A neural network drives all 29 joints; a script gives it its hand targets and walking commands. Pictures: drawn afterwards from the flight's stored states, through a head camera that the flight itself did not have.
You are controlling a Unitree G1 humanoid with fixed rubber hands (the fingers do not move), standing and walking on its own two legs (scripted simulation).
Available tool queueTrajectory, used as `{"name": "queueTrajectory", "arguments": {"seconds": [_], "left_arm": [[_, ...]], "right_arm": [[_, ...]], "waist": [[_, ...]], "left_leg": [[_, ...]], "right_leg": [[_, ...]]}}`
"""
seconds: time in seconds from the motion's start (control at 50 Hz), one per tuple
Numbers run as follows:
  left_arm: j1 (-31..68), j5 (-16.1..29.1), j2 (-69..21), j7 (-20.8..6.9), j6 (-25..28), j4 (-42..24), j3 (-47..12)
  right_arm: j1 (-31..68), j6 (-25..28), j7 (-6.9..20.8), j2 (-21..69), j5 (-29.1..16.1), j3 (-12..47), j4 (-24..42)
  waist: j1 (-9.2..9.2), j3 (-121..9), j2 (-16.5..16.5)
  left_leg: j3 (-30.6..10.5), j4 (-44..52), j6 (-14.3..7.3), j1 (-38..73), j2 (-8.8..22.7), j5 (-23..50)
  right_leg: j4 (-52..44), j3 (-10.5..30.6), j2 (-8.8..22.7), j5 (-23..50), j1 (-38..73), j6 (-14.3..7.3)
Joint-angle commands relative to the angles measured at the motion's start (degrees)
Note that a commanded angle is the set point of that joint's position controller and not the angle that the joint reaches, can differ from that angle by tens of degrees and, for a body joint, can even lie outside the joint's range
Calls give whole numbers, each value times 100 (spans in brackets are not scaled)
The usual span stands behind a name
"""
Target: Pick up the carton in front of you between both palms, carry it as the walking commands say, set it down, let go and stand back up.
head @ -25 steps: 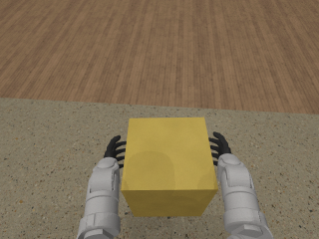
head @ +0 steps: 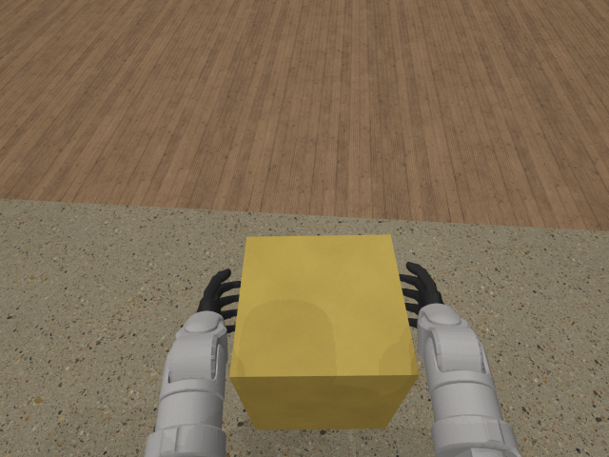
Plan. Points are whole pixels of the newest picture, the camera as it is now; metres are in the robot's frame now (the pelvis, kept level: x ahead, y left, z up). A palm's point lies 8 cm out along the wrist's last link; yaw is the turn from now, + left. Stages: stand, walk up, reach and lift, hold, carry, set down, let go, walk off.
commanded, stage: reach and lift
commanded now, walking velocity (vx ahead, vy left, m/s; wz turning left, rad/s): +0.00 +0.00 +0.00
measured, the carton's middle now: (319, 337) +0.30 +0.00 -0.05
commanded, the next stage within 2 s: hold in 0.14 s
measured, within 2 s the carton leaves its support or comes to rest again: neither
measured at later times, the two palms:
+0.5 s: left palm (209, 326) +0.27 +0.15 +0.04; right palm (438, 320) +0.27 -0.15 +0.05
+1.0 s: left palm (209, 321) +0.28 +0.15 +0.05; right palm (437, 315) +0.28 -0.15 +0.05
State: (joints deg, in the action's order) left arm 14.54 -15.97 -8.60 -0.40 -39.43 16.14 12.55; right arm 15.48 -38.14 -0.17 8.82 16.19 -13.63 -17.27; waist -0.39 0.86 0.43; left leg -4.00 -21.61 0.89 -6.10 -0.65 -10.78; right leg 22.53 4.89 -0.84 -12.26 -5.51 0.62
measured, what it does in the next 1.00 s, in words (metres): stands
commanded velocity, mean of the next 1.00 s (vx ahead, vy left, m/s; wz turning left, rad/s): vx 0.00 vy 0.00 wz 0.00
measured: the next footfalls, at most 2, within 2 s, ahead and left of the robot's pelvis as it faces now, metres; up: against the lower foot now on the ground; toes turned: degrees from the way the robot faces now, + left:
none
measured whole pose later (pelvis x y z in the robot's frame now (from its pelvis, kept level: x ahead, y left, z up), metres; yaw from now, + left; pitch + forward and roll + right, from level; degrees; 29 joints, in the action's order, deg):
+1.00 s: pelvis -0.01 +0.00 +0.00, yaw +0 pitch -7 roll +0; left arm 14.5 -15.7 -8.6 -0.5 -44.6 12.2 11.2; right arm 15.2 -43.3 0.4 8.7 16.4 -12.8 -13.0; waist 0.0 1.6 0.4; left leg -4.1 -20.3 0.8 -3.1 -0.7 -9.9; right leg 21.4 4.9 -0.7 -11.5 -2.6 0.7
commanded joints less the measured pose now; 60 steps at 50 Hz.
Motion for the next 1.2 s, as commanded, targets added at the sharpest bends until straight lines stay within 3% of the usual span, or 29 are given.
{"name": "queueTrajectory", "arguments": {"seconds": [0.0,0.12,0.22,0.36,0.62,0.96,1.18], "left_arm": [[2875,1432,-5363,-1357,261,-422,-3077],[2972,1455,-5326,-1377,189,-484,-3111],[2748,1724,-5368,-1328,-17,-1051,-3539],[2692,1468,-5096,-1301,-263,-791,-3082],[3352,1550,-5383,-1351,-182,-579,-3162],[2884,1574,-5320,-1301,-224,-829,-3223],[2685,1629,-5213,-1287,-245,-1050,-3310]], "right_arm": [[2644,141,1436,5508,-1435,3121,241],[2708,62,1425,5521,-1457,3145,299],[2450,-157,1370,5464,-1663,3499,885],[2505,-398,1424,5146,-1464,3122,669],[3144,-290,1505,5331,-1498,3147,421],[2706,-338,1459,5269,-1552,3238,710],[2463,-372,1406,5236,-1595,3321,914]], "waist": [[-10,-1616,-12],[5,-1559,10],[90,-1857,-6],[21,-891,-9],[49,-1227,-31],[34,-1380,-20],[40,-1347,-5]], "left_leg": [[38,149,-46,711,-526,1318],[56,182,-54,704,-529,1163],[9,256,-13,977,-527,1669],[61,447,-74,642,-487,468],[75,314,-61,699,-448,196],[43,340,-32,867,-485,992],[33,341,-37,851,-509,1121]], "right_leg": [[-287,-56,-493,1320,191,10],[-327,-60,-476,1201,211,18],[-393,-45,-474,1760,511,42],[-574,-89,-440,477,126,-37],[-455,-128,-432,152,-9,-50],[-469,-103,-469,950,275,7],[-471,-68,-465,1120,335,18]]}}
